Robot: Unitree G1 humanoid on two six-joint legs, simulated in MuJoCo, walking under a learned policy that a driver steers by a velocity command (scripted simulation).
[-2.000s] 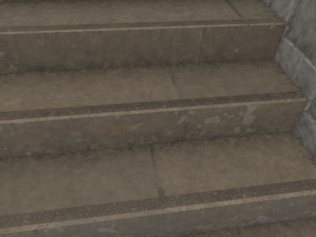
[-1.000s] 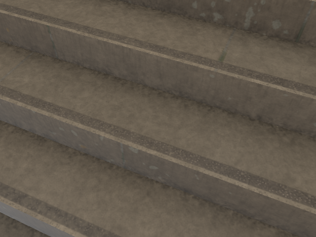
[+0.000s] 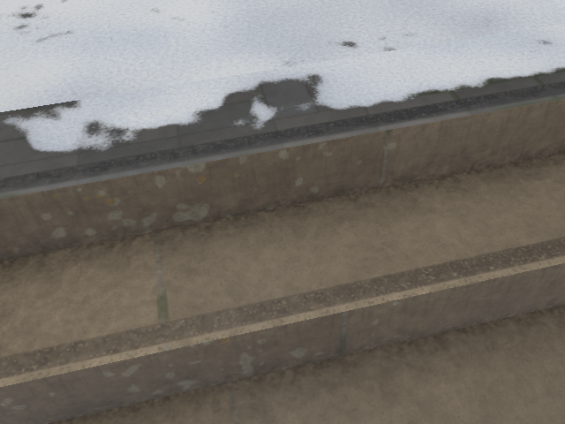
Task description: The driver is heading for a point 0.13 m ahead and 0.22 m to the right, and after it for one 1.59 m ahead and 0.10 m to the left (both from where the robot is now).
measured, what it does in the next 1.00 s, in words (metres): climbs: right foot 0.16 m higher, then left foot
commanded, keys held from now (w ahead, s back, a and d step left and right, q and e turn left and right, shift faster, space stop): w+e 0.02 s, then e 0.50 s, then q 0.48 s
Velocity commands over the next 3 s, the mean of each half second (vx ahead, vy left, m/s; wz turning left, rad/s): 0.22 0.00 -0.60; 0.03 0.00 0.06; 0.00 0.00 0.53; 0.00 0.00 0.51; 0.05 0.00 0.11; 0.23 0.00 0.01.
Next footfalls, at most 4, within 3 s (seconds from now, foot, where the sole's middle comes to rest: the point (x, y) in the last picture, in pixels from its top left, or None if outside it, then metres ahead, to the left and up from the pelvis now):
0.38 right None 0.35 -0.20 -0.54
0.96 left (273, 420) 0.47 0.06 -0.54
1.54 right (390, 416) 0.47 -0.16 -0.54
2.00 left None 0.38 0.07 -0.54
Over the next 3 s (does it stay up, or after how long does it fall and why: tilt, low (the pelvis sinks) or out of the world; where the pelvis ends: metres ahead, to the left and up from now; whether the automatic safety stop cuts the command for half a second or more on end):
stays up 0.53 -0.04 0.25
